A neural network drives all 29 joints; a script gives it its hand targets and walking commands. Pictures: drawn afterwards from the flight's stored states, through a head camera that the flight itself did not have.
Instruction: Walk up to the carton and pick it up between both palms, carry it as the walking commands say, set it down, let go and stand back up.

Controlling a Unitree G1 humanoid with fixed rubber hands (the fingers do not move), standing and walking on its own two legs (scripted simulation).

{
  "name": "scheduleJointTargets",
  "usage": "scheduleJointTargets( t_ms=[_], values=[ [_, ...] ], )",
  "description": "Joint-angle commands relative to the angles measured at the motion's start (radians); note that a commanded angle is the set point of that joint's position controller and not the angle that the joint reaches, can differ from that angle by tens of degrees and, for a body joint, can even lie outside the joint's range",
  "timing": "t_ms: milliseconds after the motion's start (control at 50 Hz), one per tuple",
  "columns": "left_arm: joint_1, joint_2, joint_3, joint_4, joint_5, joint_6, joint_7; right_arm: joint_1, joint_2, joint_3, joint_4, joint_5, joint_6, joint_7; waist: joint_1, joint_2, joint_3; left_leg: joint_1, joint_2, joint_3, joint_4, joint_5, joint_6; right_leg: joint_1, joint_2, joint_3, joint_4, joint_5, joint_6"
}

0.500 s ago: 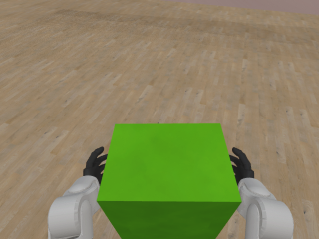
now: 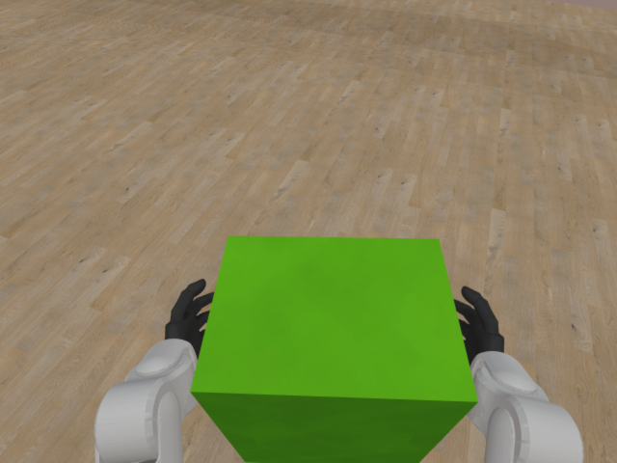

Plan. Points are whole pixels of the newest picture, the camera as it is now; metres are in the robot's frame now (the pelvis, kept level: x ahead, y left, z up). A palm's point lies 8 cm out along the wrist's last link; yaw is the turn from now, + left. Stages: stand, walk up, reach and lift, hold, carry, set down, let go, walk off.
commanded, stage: carry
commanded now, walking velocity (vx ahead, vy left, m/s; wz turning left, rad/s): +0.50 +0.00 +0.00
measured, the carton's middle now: (329, 364) +0.25 +0.00 +0.02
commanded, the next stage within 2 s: none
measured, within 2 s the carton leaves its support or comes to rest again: neither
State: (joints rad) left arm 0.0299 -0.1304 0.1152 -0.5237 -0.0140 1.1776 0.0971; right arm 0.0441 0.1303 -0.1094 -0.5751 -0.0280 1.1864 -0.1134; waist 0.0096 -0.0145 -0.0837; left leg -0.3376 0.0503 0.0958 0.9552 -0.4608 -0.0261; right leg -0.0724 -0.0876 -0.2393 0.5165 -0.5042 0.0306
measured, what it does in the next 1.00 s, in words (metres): walks ahead: left foot, then right foot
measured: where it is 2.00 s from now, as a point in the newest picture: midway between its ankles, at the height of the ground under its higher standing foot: (298, 217)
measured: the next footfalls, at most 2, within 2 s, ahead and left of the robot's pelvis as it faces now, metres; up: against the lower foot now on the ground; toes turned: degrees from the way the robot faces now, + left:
left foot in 0.12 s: +0.15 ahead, +0.11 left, +0.00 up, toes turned +5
right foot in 0.56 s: +0.55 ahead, -0.06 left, +0.00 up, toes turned -13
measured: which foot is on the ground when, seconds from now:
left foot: up 0.00-0.10, down 0.12-0.60, up 0.62-1.00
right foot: down 0.00-0.12, up 0.14-0.54, down 0.56-1.00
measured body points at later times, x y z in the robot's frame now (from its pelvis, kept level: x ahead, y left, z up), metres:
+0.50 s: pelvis +0.31 +0.04 +0.01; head +0.34 +0.07 +0.46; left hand +0.55 +0.21 +0.08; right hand +0.56 -0.12 +0.10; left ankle +0.11 +0.10 -0.72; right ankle +0.47 -0.10 -0.68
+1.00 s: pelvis +0.68 +0.09 +0.01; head +0.64 +0.08 +0.46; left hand +0.92 +0.24 +0.11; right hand +0.91 -0.08 +0.11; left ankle +0.82 +0.21 -0.71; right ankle +0.51 -0.05 -0.72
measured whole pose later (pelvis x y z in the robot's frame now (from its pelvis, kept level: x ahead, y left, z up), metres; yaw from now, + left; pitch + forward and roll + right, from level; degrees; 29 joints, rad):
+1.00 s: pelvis +0.68 +0.09 +0.01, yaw -3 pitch +1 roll +1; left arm 0.06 -0.13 0.12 -0.58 -0.01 1.19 0.10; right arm 0.03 0.13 -0.09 -0.59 -0.04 1.20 -0.10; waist 0.02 0.01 -0.10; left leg -0.49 0.08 0.14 0.56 -0.16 -0.02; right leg 0.07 -0.14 -0.16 0.38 -0.44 0.10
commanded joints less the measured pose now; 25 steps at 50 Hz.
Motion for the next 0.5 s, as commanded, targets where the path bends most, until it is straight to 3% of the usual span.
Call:
scheduleJointTargets(
  t_ms=[0, 20, 40, 60, 80, 100, 120, 140, 160, 180, 200, 220, 240, 260, 280, 300, 320, 340, 360, 380, 400, 420, 440, 460, 480],
  values=[
    [-0.446, -0.719, -0.714, -0.18, -0.241, -0.031, -0.103, -0.425, 0.771, 0.706, -0.068, 0.294, -0.04, 0.128, 0.017, -0.073, -0.057, -0.262, -0.005, 0.023, -0.219, 0.026, 0.022, 0.374, -0.239, 0.198, -0.147, 1.181, -0.072],
    [-0.477, -0.745, -0.757, -0.223, -0.288, -0.04, -0.114, -0.375, 0.798, 0.694, -0.08, 0.279, -0.054, 0.118, 0.001, -0.104, -0.078, -0.101, -0.06, 0.095, -0.334, 0.059, 0.027, 0.309, -0.19, 0.086, -0.072, 1.337, -0.054],
    [-0.501, -0.734, -0.787, -0.254, -0.3, -0.044, -0.114, -0.351, 0.793, 0.689, -0.065, 0.268, -0.057, 0.116, -0.012, -0.145, -0.131, 0.04, -0.111, 0.129, -0.461, 0.178, 0.025, 0.246, -0.164, 0.017, 0.083, 1.317, -0.037],
    [-0.508, -0.73, -0.799, -0.243, -0.311, -0.039, -0.113, -0.267, 0.773, 0.653, -0.012, 0.234, -0.055, 0.114, -0.055, -0.018, -0.189, 0.288, -0.117, 0.115, -0.555, 0.29, 0.052, 0.048, -0.134, -0.01, 0.266, 1.113, -0.009],
    [-0.469, -0.695, -0.779, -0.206, -0.285, -0.027, -0.116, -0.245, 0.735, 0.656, 0.021, 0.219, -0.047, 0.109, -0.076, 0.131, -0.21, 0.521, 0.082, -0.194, -0.597, 0.391, 0.138, -0.261, -0.07, 0.033, 0.51, 0.754, 0.018],
    [-0.434, -0.695, -0.787, -0.221, -0.27, -0.028, -0.109, -0.224, 0.743, 0.661, 0.024, 0.227, -0.049, 0.105, -0.036, 0.312, -0.256, 0.656, 0.322, -0.546, -0.661, 0.61, 0.248, -0.482, 0.069, 0.117, 0.733, 0.063, 0.016],
    [-0.43, -0.701, -0.777, -0.209, -0.27, -0.036, -0.115, -0.262, 0.74, 0.672, -0.022, 0.242, -0.065, 0.105, -0.038, 0.219, -0.233, 0.656, 0.349, -0.596, -0.628, 0.864, 0.287, -0.511, 0.034, 0.208, 0.772, -0.04, 0.003],
    [-0.418, -0.647, -0.683, -0.019, -0.216, -0.054, -0.129, -0.308, 0.663, 0.602, 0.078, 0.183, -0.095, 0.115, -0.038, 0.123, -0.19, 0.606, 0.345, -0.555, -0.605, 0.945, 0.261, -0.56, 0.005, 0.226, 0.787, -0.031, 0.003],
    [-0.383, -0.786, -0.754, -0.137, -0.275, -0.048, -0.132, -0.391, 0.771, 0.72, -0.146, 0.268, -0.091, 0.114, -0.034, 0.07, -0.131, 0.566, 0.339, -0.5, -0.619, 0.817, 0.234, -0.618, -0.008, 0.246, 0.748, 0.028, 0.002],
    [-0.333, -0.782, -0.714, -0.107, -0.248, -0.051, -0.136, -0.43, 0.772, 0.744, -0.162, 0.281, -0.087, 0.127, -0.022, 0.018, -0.093, 0.493, 0.289, -0.348, -0.661, 0.701, 0.198, -0.587, -0.05, 0.246, 0.699, 0.059, 0.012],
    [-0.343, -0.787, -0.7, -0.079, -0.219, -0.05, -0.133, -0.426, 0.777, 0.732, -0.114, 0.272, -0.083, 0.135, -0.015, 0.1, -0.04, 0.475, 0.276, -0.303, -0.694, 0.618, 0.187, -0.598, -0.056, 0.228, 0.638, 0.085, 0.016],
    [-0.304, -0.811, -0.703, -0.082, -0.216, -0.058, -0.13, -0.397, 0.804, 0.744, -0.127, 0.283, -0.09, 0.14, -0.012, 0.132, -0.081, 0.488, 0.267, -0.279, -0.705, 0.689, 0.18, -0.595, -0.05, 0.203, 0.594, 0.154, 0.035],
    [-0.293, -0.816, -0.702, -0.078, -0.209, -0.056, -0.124, -0.408, 0.795, 0.749, -0.147, 0.288, -0.083, 0.139, -0.011, 0.108, -0.052, 0.44, 0.249, -0.218, -0.717, 0.731, 0.156, -0.567, -0.043, 0.181, 0.552, 0.223, 0.048],
    [-0.304, -0.765, -0.697, -0.116, -0.198, -0.058, -0.114, -0.341, 0.763, 0.738, -0.104, 0.281, -0.068, 0.146, -0.013, 0.098, -0.032, 0.43, 0.245, -0.195, -0.734, 0.707, 0.151, -0.564, -0.047, 0.16, 0.482, 0.238, 0.047],
    [-0.266, -0.744, -0.688, -0.1, -0.185, -0.051, -0.106, -0.324, 0.73, 0.745, -0.108, 0.283, -0.058, 0.149, -0.012, 0.069, -0.019, 0.418, 0.216, -0.142, -0.735, 0.771, 0.153, -0.546, -0.023, 0.115, 0.386, 0.259, 0.05],
    [-0.316, -0.729, -0.688, -0.098, -0.183, -0.042, -0.097, -0.329, 0.71, 0.725, -0.089, 0.281, -0.051, 0.146, -0.017, 0.11, -0.006, 0.385, 0.198, -0.112, -0.755, 0.801, 0.134, -0.545, 0.004, 0.068, 0.348, 0.337, 0.049],
    [-0.305, -0.718, -0.7, -0.149, -0.185, -0.045, -0.093, -0.33, 0.705, 0.732, -0.115, 0.286, -0.05, 0.149, -0.009, 0.12, -0.056, 0.405, 0.178, -0.035, -0.747, 0.799, 0.128, -0.481, -0.004, 0.072, 0.283, 0.385, 0.038],
    [-0.346, -0.74, -0.73, -0.158, -0.199, -0.035, -0.089, -0.355, 0.695, 0.709, -0.147, 0.297, -0.05, 0.149, -0.016, 0.238, -0.014, 0.44, 0.178, -0.054, -0.749, 0.886, 0.103, -0.55, 0.019, 0.046, 0.284, 0.402, 0.037],
    [-0.311, -0.735, -0.743, -0.171, -0.213, -0.032, -0.092, -0.303, 0.676, 0.697, -0.16, 0.282, -0.049, 0.144, -0.02, 0.193, -0.041, 0.455, 0.157, -0.017, -0.763, 0.894, 0.112, -0.518, 0.02, 0.044, 0.185, 0.453, 0.038],
    [-0.384, -0.736, -0.777, -0.228, -0.232, -0.033, -0.084, -0.278, 0.699, 0.688, -0.123, 0.281, -0.046, 0.147, -0.024, 0.224, -0.024, 0.462, 0.15, -0.001, -0.745, 0.976, 0.095, -0.527, 0.045, 0.002, 0.181, 0.465, 0.034],
    [-0.411, -0.733, -0.782, -0.215, -0.246, -0.025, -0.088, -0.27, 0.676, 0.666, -0.128, 0.267, -0.041, 0.14, -0.026, 0.232, 0.016, 0.465, 0.139, 0.024, -0.735, 1.032, 0.094, -0.539, 0.051, -0.011, 0.137, 0.466, 0.028],
    [-0.373, -0.72, -0.788, -0.247, -0.242, -0.029, -0.081, -0.262, 0.671, 0.679, -0.16, 0.287, -0.045, 0.143, -0.027, 0.265, -0.011, 0.503, 0.124, 0.052, -0.706, 1.197, 0.069, -0.512, 0.105, -0.063, 0.084, 0.472, 0.016],
    [-0.364, -0.715, -0.782, -0.223, -0.237, -0.022, -0.077, -0.238, 0.666, 0.665, -0.127, 0.271, -0.034, 0.135, -0.022, 0.247, -0.044, 0.496, 0.114, 0.069, -0.674, 1.271, 0.06, -0.434, 0.124, -0.05, 0.047, 0.466, 0.006],
    [-0.399, -0.71, -0.789, -0.226, -0.246, -0.018, -0.078, -0.236, 0.657, 0.662, -0.104, 0.26, -0.028, 0.135, -0.019, 0.263, -0.05, 0.458, 0.102, 0.074, -0.631, 1.3, 0.061, -0.368, 0.15, -0.086, 0.033, 0.466, -0.001],
    [-0.34, -0.688, -0.779, -0.208, -0.243, -0.016, -0.079, -0.238, 0.63, 0.664, -0.151, 0.253, -0.034, 0.124, -0.011, 0.24, -0.104, 0.47, 0.096, 0.075, -0.49, 1.389, 0.043, -0.268, 0.186, -0.095, -0.003, 0.473, -0.004]
  ],
)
